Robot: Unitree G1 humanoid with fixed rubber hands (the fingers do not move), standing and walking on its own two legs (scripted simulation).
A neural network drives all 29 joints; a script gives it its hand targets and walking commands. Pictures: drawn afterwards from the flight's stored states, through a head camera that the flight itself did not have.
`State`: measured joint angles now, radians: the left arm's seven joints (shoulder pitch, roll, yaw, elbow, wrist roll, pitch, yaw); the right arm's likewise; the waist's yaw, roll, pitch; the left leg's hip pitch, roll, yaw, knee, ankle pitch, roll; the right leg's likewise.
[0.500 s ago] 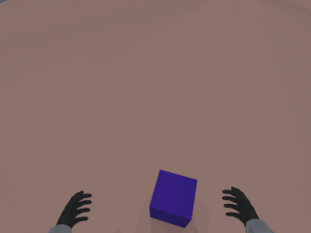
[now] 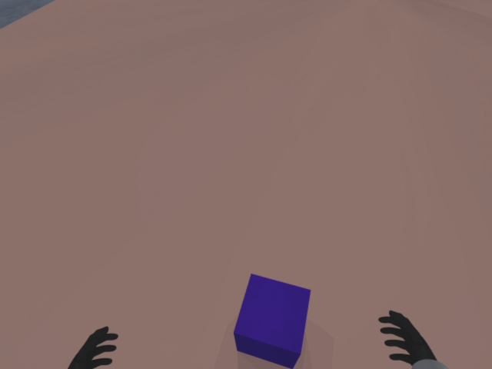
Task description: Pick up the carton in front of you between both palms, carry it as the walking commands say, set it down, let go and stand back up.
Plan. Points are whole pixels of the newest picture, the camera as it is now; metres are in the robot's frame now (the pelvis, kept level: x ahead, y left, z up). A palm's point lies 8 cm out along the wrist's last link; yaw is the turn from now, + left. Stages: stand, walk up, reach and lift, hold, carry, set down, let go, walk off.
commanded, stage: stand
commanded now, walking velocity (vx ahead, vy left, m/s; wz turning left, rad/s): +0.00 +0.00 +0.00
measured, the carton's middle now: (272, 321) +0.37 -0.07 -0.64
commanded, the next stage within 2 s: none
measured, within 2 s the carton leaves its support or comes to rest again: neither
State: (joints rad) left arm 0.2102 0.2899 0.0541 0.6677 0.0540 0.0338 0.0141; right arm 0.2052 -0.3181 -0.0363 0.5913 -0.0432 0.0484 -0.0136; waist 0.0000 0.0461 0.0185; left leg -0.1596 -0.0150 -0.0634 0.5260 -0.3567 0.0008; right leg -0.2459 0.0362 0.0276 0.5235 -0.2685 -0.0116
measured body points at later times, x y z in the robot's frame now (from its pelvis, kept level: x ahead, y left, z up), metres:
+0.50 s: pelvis +0.01 -0.01 +0.00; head +0.02 -0.03 +0.45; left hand +0.12 +0.29 -0.09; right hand +0.15 -0.30 -0.11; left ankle -0.05 +0.12 -0.73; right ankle +0.01 -0.11 -0.73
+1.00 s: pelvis +0.00 -0.01 +0.01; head -0.01 -0.02 +0.46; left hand +0.09 +0.30 -0.10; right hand +0.11 -0.32 -0.11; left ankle -0.05 +0.12 -0.73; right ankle +0.01 -0.11 -0.73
